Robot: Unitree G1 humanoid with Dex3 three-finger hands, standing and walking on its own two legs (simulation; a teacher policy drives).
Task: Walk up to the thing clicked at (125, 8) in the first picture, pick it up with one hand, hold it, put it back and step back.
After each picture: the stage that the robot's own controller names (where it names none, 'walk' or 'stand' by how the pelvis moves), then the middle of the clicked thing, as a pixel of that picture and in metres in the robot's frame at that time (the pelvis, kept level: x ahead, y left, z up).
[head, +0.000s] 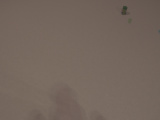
stand; (124, 10) +2.12 -0.62 -0.72
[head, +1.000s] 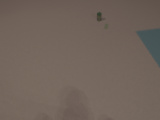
walk; (99, 16) +2.04 -0.11 -0.69
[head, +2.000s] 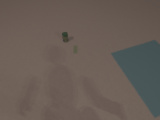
walk; (65, 37) +1.41 +0.28 -0.71
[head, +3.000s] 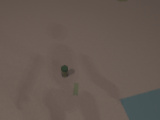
walk; (64, 71) +0.90 +0.22 -0.70
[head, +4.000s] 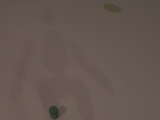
walk; (53, 112) +0.49 +0.20 -0.70
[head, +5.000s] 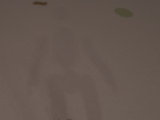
stand; out of the picture +0.39 +0.20 -0.72
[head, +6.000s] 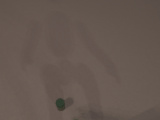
walk; (60, 104) +0.45 +0.15 -0.69
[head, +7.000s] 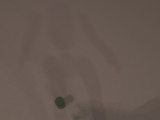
stand; (60, 103) +0.41 +0.17 -0.68
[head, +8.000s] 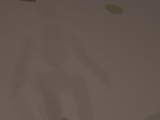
walk; out of the picture +0.37 +0.19 -0.70
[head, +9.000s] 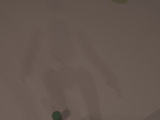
stand; (57, 117) +0.40 +0.20 -0.69
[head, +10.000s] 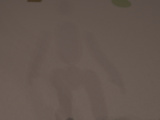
stand; out of the picture +0.35 +0.24 -0.70
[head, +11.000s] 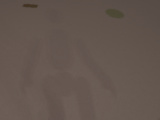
stand; out of the picture +0.36 +0.22 -0.71
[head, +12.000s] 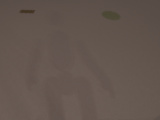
stand; out of the picture +0.34 +0.25 -0.72
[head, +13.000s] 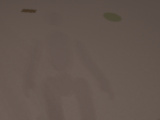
stand; out of the picture +0.35 +0.24 -0.73
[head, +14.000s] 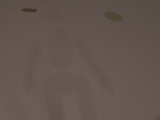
stand; out of the picture +0.33 +0.23 -0.73
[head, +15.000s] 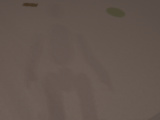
go down; out of the picture +0.33 +0.22 -0.72
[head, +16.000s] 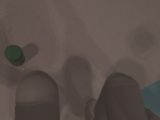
go down; (15, 56) +0.42 +0.27 -0.29
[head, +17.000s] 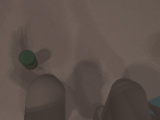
approach; (29, 60) +0.41 +0.26 -0.30
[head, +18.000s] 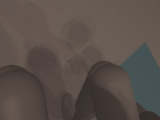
close in; out of the picture +0.39 +0.30 -0.22
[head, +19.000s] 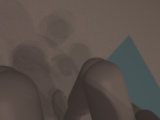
close; out of the picture +0.38 +0.31 -0.22
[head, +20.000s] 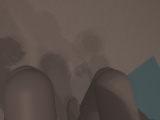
lift; out of the picture +0.35 +0.30 -0.16
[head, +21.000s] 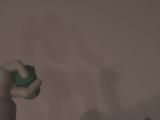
lift; (27, 83) +0.32 +0.20 +0.01
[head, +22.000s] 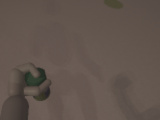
hold; (38, 84) +0.33 +0.17 +0.00
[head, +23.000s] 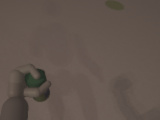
hold; (38, 86) +0.33 +0.17 +0.00
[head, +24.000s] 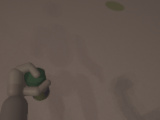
crouch; (38, 84) +0.33 +0.18 +0.01
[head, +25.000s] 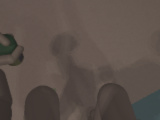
crouch; (9, 51) +0.43 +0.25 -0.10
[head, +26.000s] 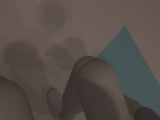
lower; out of the picture +0.41 +0.32 -0.23
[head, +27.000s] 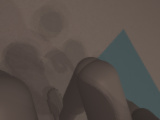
lower; out of the picture +0.40 +0.33 -0.22
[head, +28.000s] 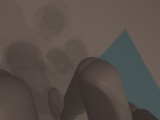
lower; out of the picture +0.40 +0.33 -0.22
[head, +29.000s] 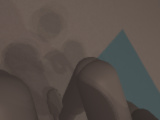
lower; out of the picture +0.40 +0.33 -0.22
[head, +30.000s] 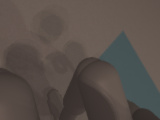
loosen; out of the picture +0.39 +0.33 -0.22
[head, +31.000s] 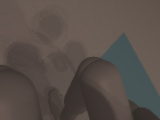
withdraw; out of the picture +0.38 +0.31 -0.22
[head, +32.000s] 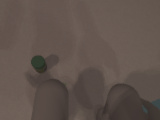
walk; (39, 64) +0.43 +0.24 -0.36
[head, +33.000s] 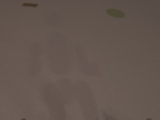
stand; out of the picture +0.35 +0.20 -0.66
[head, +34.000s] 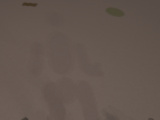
stand; out of the picture +0.37 +0.22 -0.67
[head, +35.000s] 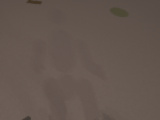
stand; out of the picture +0.37 +0.21 -0.68
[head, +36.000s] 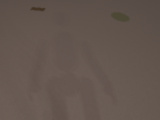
stand; out of the picture +0.38 +0.21 -0.72
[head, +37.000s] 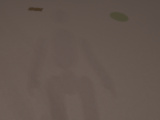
stand; out of the picture +0.34 +0.22 -0.73
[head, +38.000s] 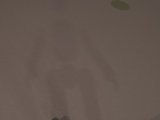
walk; out of the picture +0.37 +0.22 -0.72
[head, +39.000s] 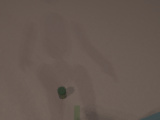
walk; (62, 93) +0.53 +0.16 -0.70
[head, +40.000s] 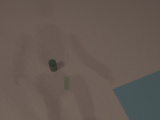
walk; (53, 65) +0.79 +0.27 -0.70
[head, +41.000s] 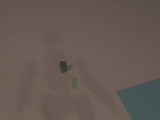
stand; (63, 66) +0.98 +0.22 -0.71
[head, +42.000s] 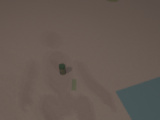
stand; (62, 69) +0.99 +0.22 -0.73
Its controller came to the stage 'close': yes
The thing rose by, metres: 0.71
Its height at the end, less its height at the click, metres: +0.00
